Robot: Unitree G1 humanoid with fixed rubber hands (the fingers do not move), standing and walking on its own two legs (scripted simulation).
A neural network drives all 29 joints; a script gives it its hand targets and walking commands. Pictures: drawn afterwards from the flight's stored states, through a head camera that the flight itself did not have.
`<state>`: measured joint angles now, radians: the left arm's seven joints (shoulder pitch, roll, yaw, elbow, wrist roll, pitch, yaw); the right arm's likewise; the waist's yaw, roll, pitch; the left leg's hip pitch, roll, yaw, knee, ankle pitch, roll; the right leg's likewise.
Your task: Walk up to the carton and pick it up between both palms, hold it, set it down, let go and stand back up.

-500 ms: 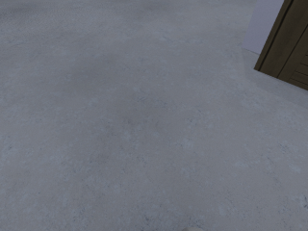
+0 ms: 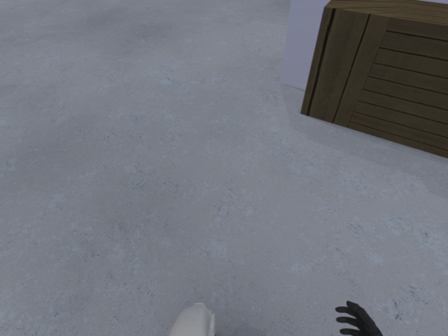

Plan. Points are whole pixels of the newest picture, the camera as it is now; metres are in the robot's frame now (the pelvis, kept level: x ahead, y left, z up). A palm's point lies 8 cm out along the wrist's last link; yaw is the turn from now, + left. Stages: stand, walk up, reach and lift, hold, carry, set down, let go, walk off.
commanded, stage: walk up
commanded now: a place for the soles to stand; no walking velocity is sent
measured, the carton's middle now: out of the picture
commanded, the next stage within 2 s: none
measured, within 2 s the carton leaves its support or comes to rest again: neither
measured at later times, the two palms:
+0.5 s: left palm (204, 200) +0.44 +0.12 -0.10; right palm out of the picture +0.10 -0.28 -0.12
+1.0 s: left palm (257, 168) +0.58 -0.01 -0.11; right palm out of the picture +0.46 -0.50 -0.09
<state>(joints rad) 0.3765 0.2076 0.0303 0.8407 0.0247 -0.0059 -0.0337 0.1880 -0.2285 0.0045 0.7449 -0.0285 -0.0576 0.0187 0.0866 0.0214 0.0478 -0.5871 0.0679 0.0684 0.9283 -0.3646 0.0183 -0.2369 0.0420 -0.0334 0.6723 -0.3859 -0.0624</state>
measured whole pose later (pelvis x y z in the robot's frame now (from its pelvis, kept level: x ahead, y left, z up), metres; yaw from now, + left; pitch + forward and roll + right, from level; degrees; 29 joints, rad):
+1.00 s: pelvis +0.46 -0.24 +0.01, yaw -28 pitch -2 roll -1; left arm 0.43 0.23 0.03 0.83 0.04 -0.08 -0.02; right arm 0.26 -0.24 0.00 0.72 -0.04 -0.05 0.03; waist 0.07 0.02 0.02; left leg -0.60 0.11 0.07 0.81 -0.16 0.01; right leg -0.10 0.05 -0.11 0.52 -0.39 -0.07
